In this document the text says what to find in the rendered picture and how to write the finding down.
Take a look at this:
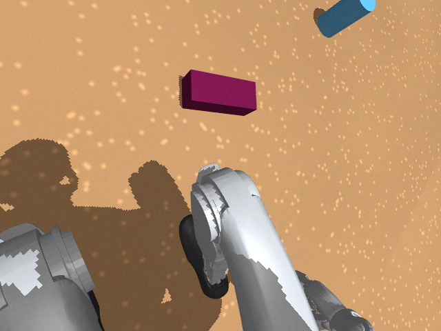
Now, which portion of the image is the left robot foot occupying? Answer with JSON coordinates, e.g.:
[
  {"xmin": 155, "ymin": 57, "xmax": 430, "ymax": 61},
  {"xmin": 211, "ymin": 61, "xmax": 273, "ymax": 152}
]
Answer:
[{"xmin": 88, "ymin": 290, "xmax": 105, "ymax": 331}]

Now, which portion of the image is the right robot hand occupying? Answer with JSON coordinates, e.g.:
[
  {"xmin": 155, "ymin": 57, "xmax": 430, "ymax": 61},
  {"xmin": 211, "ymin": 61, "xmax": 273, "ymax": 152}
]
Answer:
[{"xmin": 295, "ymin": 270, "xmax": 346, "ymax": 331}]

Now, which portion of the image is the right robot arm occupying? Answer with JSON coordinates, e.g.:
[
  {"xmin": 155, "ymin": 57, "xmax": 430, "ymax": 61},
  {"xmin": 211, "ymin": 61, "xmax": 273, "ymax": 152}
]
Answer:
[{"xmin": 329, "ymin": 309, "xmax": 375, "ymax": 331}]

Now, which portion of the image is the right robot foot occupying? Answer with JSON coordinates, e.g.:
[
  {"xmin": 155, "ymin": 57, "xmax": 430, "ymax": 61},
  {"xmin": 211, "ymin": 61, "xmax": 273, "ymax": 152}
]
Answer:
[{"xmin": 179, "ymin": 214, "xmax": 229, "ymax": 299}]

